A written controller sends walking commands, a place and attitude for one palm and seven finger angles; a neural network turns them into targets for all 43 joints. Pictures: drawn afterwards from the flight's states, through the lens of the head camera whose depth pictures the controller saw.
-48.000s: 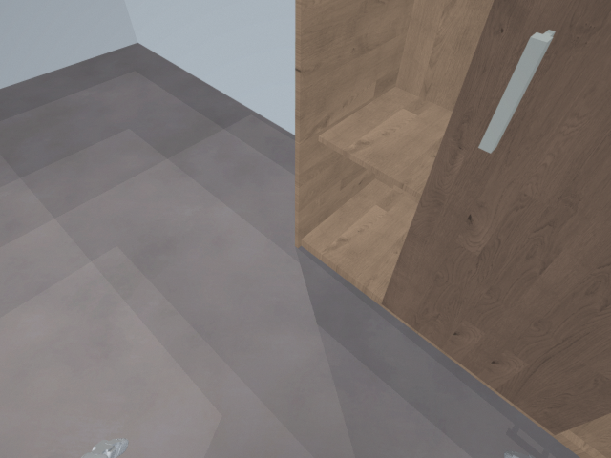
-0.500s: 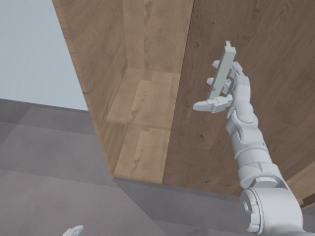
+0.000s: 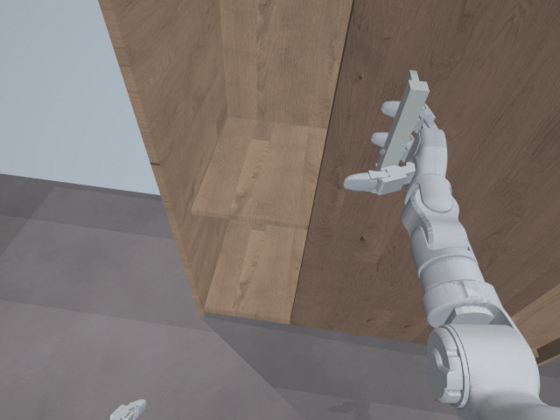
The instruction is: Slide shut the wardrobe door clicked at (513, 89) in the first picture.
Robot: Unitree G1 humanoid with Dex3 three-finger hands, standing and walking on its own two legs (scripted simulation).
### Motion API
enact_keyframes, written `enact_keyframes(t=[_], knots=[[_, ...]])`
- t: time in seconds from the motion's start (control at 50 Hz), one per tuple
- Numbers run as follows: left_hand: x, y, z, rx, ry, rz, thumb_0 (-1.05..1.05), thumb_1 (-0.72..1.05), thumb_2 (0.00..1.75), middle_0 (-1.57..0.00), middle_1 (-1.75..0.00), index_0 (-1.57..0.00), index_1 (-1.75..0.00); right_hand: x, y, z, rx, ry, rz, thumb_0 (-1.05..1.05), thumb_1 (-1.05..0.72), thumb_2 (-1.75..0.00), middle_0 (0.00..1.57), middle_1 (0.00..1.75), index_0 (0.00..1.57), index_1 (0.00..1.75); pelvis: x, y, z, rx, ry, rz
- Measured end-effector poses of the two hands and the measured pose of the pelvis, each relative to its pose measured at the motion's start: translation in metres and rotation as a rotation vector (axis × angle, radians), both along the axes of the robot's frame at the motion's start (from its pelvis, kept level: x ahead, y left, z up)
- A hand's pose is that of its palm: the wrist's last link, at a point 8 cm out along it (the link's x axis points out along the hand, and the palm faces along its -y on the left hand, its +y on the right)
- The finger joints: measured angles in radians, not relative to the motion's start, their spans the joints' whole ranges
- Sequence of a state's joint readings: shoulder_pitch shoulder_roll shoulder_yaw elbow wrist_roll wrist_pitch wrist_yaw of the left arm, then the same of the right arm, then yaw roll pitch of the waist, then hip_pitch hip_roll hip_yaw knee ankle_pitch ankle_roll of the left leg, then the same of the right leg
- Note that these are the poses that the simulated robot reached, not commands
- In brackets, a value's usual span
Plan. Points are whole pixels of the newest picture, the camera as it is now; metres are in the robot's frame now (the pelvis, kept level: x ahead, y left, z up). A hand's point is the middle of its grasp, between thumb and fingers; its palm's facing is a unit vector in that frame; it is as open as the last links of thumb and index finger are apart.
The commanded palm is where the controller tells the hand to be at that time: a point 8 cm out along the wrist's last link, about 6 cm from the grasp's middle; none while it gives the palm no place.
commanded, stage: slide the fingers in behind the handle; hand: right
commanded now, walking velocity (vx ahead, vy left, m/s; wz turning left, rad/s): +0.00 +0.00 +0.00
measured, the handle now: (394, 136) +0.51 -0.10 +0.16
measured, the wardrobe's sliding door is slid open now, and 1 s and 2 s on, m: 0.32 0.32 0.32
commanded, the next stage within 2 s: grip the handle and tug to test in 0.24 s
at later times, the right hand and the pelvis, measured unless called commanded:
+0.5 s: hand (383, 153) +0.46 -0.08 +0.16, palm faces +0.01 +1.00 +0.01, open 13.5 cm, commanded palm +0.43 -0.13 +0.16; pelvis +0.01 -0.01 +0.00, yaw +1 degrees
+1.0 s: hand (385, 151) +0.46 -0.08 +0.17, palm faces +0.02 +1.00 +0.01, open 5.9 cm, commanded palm +0.43 -0.14 +0.16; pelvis +0.01 -0.01 +0.00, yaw +1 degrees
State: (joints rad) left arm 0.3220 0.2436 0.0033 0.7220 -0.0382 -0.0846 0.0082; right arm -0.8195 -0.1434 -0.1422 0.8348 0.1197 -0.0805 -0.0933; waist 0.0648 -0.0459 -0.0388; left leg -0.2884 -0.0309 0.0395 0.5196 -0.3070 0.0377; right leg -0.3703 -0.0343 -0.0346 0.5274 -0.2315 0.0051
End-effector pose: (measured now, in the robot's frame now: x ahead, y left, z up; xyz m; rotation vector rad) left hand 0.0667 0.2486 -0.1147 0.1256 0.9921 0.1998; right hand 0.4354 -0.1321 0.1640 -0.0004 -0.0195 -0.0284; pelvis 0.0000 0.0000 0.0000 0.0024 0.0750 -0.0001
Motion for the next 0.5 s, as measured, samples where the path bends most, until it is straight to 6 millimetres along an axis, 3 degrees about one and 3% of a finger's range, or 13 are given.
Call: enact_keyframes(t=[0.38,0.5], knots=[[0.006,-0.009,0.001,-0.016,-0.013,0.014,0.01,0.9,0.9,-0.2,-0.3,-0.2,-0.3,0.001,-0.001,-0.001,0.006,-0.014,0.017,-0.02,0.5,-0.3,0.3,1.2,0.29,1.2,0.007,-0.006,0.001,-0.001,-0.002,0.014],[0.012,-0.012,0.003,-0.013,-0.027,0.009,0.01,0.9,0.9,-0.2,-0.3,-0.2,-0.3,-0.001,-0.002,-0.001,0.007,-0.007,0.018,-0.02,0.41,-0.33,0.31,1.21,0.3,1.21,0.007,-0.009,0.001,0.001,-0.006,0.013]])
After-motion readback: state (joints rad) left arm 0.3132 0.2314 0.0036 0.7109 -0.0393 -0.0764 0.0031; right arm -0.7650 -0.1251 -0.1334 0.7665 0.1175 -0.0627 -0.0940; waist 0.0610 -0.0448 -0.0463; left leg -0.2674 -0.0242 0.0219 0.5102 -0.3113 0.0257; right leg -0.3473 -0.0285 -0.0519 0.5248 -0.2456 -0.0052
